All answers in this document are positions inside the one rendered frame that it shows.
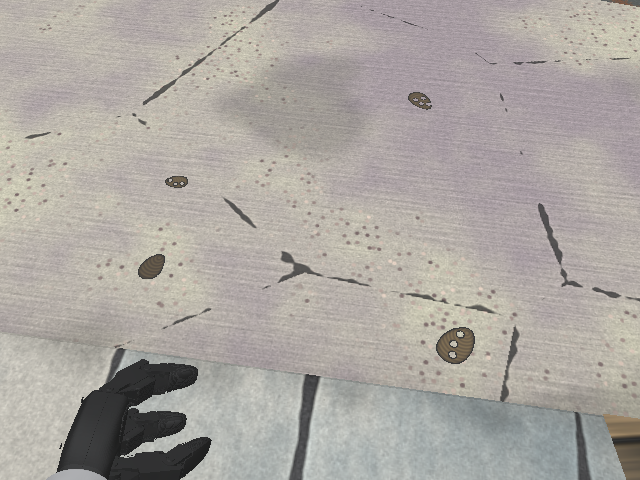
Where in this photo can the left robot hand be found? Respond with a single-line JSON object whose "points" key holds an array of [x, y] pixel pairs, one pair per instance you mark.
{"points": [[104, 428]]}

